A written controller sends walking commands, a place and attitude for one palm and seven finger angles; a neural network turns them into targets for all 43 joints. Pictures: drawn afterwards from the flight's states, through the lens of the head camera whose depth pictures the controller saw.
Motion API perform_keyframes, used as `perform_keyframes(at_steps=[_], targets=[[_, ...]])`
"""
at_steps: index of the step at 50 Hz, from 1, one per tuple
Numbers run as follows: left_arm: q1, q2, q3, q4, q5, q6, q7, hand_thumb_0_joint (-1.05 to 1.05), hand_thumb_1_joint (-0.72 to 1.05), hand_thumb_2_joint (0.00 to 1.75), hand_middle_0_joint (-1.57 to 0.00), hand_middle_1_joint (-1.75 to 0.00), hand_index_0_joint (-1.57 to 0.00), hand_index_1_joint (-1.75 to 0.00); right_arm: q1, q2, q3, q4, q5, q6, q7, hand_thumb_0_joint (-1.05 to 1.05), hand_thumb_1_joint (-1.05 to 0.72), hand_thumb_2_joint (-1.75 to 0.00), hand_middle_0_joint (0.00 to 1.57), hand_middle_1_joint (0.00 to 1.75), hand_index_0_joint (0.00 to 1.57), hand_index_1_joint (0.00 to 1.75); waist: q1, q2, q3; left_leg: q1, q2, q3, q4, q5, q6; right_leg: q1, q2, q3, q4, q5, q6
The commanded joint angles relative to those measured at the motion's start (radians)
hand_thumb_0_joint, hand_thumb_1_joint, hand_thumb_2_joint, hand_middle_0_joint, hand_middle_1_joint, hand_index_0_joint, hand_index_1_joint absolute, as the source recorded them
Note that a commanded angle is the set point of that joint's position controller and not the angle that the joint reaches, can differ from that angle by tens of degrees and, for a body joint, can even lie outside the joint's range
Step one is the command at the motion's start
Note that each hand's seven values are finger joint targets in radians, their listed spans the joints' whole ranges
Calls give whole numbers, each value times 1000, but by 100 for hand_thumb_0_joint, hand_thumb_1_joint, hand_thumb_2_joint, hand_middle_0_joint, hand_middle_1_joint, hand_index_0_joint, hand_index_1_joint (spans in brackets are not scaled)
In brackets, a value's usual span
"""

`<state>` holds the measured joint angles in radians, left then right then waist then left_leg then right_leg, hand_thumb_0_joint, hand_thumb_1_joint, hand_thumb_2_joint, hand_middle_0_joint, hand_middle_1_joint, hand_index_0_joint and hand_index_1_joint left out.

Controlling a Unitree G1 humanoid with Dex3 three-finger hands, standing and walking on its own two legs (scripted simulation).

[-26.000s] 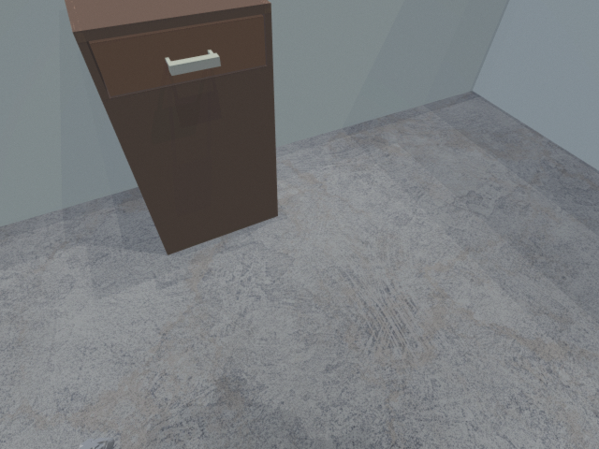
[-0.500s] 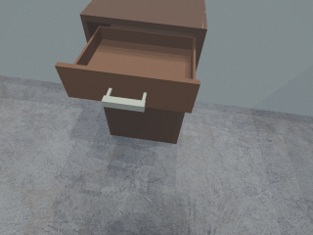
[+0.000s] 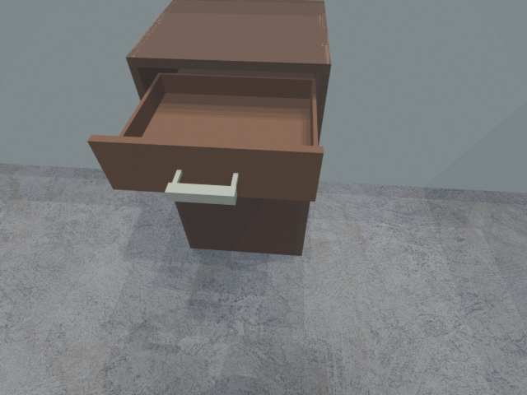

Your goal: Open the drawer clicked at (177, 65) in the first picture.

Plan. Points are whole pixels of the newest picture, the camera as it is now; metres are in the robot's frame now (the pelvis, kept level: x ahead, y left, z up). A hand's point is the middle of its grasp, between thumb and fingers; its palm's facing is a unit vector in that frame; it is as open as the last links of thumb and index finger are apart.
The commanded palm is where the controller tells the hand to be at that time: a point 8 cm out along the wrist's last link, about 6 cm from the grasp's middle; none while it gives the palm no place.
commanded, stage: let the arm hang, fingers relaxed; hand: left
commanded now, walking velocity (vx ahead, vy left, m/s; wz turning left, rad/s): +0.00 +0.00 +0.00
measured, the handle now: (204, 185) +0.49 +0.15 +0.01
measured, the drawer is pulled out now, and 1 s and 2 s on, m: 0.29 0.29 0.29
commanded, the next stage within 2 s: look to check the result in 0.18 s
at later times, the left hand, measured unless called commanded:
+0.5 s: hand out of the picture +0.02 +0.17 -0.17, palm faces +0.04 -0.98 -0.21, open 7.4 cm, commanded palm none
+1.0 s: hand out of the picture +0.06 +0.19 -0.17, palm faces +0.03 -0.97 -0.24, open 7.4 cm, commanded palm none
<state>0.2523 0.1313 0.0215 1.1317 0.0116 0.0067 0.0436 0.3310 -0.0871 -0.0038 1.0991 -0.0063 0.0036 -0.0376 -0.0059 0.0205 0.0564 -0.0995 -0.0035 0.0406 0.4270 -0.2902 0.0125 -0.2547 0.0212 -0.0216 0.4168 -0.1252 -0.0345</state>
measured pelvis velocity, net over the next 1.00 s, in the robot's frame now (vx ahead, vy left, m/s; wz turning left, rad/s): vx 0.02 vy -0.01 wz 0.01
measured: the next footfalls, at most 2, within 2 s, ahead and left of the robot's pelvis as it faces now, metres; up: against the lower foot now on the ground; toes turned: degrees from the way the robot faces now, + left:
none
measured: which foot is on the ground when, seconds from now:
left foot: down 0.00-1.00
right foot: down 0.00-1.00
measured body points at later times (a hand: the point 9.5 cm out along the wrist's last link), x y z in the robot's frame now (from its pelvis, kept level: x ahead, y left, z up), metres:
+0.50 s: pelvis +0.01 -0.01 +0.00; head +0.04 -0.02 +0.45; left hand +0.02 +0.22 -0.16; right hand -0.02 -0.23 -0.16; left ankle -0.03 +0.11 -0.74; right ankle +0.06 -0.10 -0.74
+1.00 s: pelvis +0.02 -0.01 +0.00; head +0.04 -0.01 +0.45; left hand +0.05 +0.24 -0.15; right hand +0.02 -0.24 -0.16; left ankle -0.03 +0.11 -0.74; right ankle +0.06 -0.10 -0.74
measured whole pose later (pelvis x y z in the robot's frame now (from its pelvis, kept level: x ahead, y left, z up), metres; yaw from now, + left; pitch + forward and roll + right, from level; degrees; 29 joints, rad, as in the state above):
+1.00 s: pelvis +0.02 -0.01 +0.00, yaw +0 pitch -2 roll +0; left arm 0.17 0.20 0.03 1.12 0.01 0.00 0.03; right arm 0.26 -0.17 -0.02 1.11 -0.01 0.01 -0.03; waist -0.01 0.01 0.09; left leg -0.06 0.02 0.03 0.37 -0.28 0.00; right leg -0.21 0.04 -0.03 0.36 -0.12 -0.05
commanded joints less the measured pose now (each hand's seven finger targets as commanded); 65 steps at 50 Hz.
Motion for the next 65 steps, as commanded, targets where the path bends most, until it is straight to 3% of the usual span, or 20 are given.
perform_keyframes(at_steps=[1,5,8,11,18,25,33,38,49,59,61,65], targets=[[69,106,20,-29,4,-11,-1,0,90,90,-20,-30,-20,-30,117,-90,-15,2,-2,-6,-7,0,-90,-90,20,30,20,30,3,-1,79,-131,98,-90,-120,39,37,48,-98,97,-82,-35,-18],[62,111,25,-36,4,-12,-1,0,90,90,-20,-30,-20,-30,106,-96,-18,-2,-1,-5,-7,0,-90,-90,20,30,20,30,4,4,63,-106,93,-84,-115,47,35,46,-97,103,-89,-38,-20],[51,124,27,-37,3,-13,-3,0,90,90,-20,-30,-20,-30,106,-107,-21,0,-3,-3,-5,0,-90,-90,20,30,20,30,1,-32,46,-105,87,-77,-104,51,33,68,-107,110,-101,-42,-21],[46,126,28,-38,3,-15,-3,0,90,90,-20,-30,-20,-30,105,-110,-21,1,-3,-1,-6,0,-90,-90,20,30,20,30,-2,-5,41,-85,88,-73,-102,57,30,61,-109,110,-111,-50,-23],[33,143,30,-34,1,-16,-3,0,90,90,-20,-30,-20,-30,99,-129,-23,6,-3,-2,-7,0,-90,-90,20,30,20,30,-2,-16,23,-79,93,-70,-106,76,25,91,-109,114,-109,-14,-25],[28,148,31,-34,0,-16,-4,0,90,90,-20,-30,-20,-30,85,-138,-26,4,-3,-1,-7,0,-90,-90,20,30,20,30,1,-13,37,-67,95,-72,-114,53,26,69,-101,121,-128,-65,-26],[4,171,35,-40,-1,-21,-4,0,90,90,-20,-30,-20,-30,67,-158,-33,5,-2,-4,-8,0,-90,-90,20,30,20,30,-2,-14,11,-63,99,-71,-110,106,21,118,-111,112,-109,57,-26],[-14,180,35,-43,0,-19,-5,0,90,90,-20,-30,-20,-30,51,-172,-35,2,-4,-3,-6,0,-90,-90,20,30,20,30,-2,-16,34,-69,99,-78,-121,79,22,102,-108,118,-122,4,-24],[-49,209,38,-49,0,-23,-9,0,90,90,-20,-30,-20,-30,-1,-209,-36,-6,-3,-8,-5,0,-90,-90,20,30,20,30,-2,-3,-2,-42,109,-87,-132,136,19,129,-113,108,-104,90,-23],[-74,229,38,-47,1,-21,-12,0,90,90,-20,-30,-20,-30,-38,-238,-36,-10,-4,-10,-3,0,-90,-90,20,30,20,30,0,-8,0,-33,114,-94,-151,140,19,125,-113,105,-107,76,-22],[-80,231,37,-46,1,-21,-12,0,90,90,-20,-30,-20,-30,-44,-240,-35,-9,-4,-12,-4,0,-90,-90,20,30,20,30,-1,15,-7,-22,118,-94,-152,164,19,125,-112,99,-101,93,-20],[-79,241,39,-47,1,-24,-13,0,90,90,-20,-30,-20,-30,-57,-250,-39,-13,-1,-11,-3,0,-90,-90,20,30,20,30,1,-22,-20,-8,117,-95,-152,157,21,130,-115,103,-108,97,-21]])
